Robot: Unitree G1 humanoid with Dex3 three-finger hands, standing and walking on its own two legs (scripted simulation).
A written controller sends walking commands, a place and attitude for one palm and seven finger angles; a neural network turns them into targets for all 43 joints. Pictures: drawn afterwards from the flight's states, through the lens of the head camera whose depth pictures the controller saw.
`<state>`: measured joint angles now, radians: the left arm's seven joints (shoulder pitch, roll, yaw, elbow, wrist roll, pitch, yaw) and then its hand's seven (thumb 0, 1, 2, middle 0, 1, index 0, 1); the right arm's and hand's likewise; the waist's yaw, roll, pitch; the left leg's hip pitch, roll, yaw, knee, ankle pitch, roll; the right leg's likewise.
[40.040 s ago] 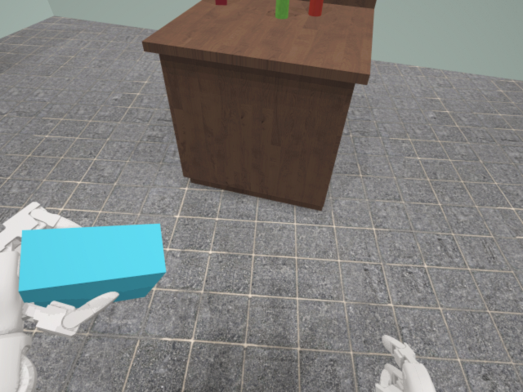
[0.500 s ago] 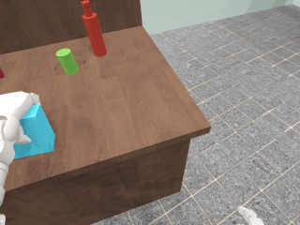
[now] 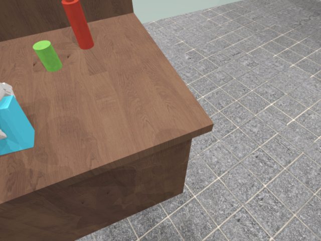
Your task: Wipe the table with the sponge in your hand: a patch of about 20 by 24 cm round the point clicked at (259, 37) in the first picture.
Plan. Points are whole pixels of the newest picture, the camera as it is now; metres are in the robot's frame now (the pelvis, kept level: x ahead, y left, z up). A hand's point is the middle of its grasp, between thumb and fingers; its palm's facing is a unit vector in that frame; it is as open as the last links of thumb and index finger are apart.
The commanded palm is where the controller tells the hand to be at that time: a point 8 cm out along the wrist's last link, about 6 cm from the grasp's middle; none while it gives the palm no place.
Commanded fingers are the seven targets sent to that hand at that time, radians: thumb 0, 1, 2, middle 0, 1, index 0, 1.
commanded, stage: wipe forward along the first lane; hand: left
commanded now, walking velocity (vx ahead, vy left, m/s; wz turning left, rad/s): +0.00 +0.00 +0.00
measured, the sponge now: (0, 134) +0.34 +0.43 +0.07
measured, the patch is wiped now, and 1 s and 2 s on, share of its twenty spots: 0.35 0.35 0.45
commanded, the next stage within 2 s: slide across to the middle lane in 0.60 s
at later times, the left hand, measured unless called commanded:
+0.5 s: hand out of the picture +0.41 +0.44 +0.13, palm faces -0.20 +0.03 -0.98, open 9.9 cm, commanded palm +0.42 +0.44 +0.16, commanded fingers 0.00 0.10 1.30 -1.20 -1.60 -1.20 -1.60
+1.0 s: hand out of the picture +0.43 +0.45 +0.13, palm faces -0.15 +0.07 -0.99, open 9.9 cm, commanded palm +0.44 +0.42 +0.18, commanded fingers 0.00 0.10 1.30 -1.20 -1.60 -1.20 -1.60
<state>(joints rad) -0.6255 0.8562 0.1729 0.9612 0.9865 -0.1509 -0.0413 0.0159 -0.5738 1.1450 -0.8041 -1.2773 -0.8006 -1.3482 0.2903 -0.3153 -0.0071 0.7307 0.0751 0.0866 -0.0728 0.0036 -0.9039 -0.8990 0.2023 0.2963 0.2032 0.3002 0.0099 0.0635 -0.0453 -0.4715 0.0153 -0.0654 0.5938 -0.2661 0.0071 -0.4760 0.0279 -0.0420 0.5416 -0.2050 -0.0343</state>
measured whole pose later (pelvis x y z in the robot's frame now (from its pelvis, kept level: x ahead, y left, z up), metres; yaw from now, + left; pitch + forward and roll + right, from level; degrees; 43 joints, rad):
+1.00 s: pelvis +0.04 +0.04 +0.00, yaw +0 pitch +11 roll -2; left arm -0.73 0.85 0.06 0.96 1.00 -0.14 -0.01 0.00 -0.57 1.15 -0.79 -1.31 -0.79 -1.38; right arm 0.32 -0.29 -0.02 0.75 0.07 0.14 -0.06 0.00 -0.90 -0.90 0.20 0.30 0.20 0.30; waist 0.02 0.06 -0.07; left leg -0.46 -0.02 -0.06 0.58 -0.31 0.03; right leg -0.43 -0.01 -0.03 0.48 -0.23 0.00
